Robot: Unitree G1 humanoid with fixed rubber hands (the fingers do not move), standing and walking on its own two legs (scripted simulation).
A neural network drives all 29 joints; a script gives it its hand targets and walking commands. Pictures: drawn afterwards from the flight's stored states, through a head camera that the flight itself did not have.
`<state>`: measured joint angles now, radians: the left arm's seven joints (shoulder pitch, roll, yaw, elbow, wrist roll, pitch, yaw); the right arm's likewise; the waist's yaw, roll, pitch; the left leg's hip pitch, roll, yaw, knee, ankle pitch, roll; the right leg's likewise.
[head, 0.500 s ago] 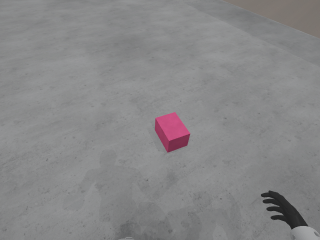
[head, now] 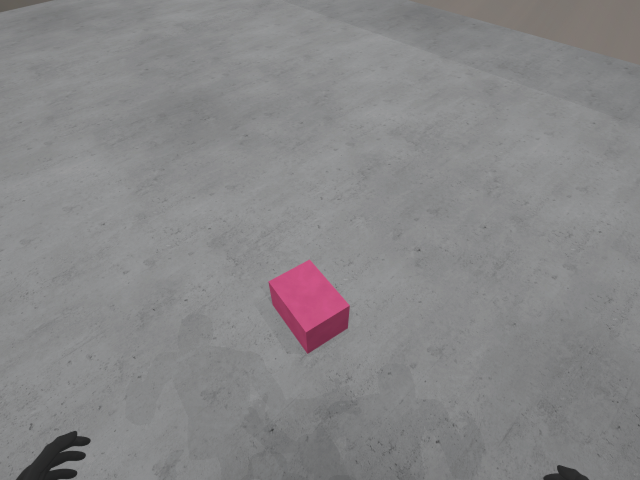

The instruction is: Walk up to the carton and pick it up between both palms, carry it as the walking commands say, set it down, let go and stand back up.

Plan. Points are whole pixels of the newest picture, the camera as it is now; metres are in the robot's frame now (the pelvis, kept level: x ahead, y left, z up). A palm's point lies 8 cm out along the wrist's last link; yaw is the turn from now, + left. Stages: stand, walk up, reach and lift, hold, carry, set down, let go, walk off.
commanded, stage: walk up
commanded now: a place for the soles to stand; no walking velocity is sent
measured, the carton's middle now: (308, 305) +0.80 +0.01 -0.68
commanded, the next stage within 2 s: none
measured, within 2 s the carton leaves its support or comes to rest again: neither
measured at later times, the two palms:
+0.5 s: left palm (77, 345) +0.34 +0.35 -0.05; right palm (543, 383) +0.24 -0.30 -0.03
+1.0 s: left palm (88, 291) +0.45 +0.37 -0.06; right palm (474, 268) +0.44 -0.27 -0.04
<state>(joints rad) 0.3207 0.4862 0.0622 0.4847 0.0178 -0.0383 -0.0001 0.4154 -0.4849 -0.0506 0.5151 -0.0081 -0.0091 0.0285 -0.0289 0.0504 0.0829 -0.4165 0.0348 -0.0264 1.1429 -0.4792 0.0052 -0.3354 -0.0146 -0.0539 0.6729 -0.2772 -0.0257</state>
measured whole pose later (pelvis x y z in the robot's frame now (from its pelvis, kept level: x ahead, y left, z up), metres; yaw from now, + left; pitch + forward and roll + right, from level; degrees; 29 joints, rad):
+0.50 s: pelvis +0.19 +0.05 +0.01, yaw -3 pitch -4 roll +0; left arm 0.32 0.47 0.05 0.51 0.02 -0.01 -0.04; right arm 0.44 -0.51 -0.07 0.50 -0.02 -0.04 0.02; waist -0.06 -0.03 0.09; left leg -0.20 0.06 0.10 0.60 -0.34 0.01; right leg -0.46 -0.05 -0.02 0.77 -0.29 -0.01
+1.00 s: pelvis +0.29 +0.05 +0.01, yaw -2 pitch -3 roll -1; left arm 0.14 0.47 0.01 0.72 -0.03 0.00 -0.01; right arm 0.14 -0.48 0.00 0.70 0.03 -0.02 0.00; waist 0.01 -0.01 0.07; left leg -0.20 0.04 0.03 0.61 -0.36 -0.01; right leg -0.25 -0.06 -0.02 0.58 -0.27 0.05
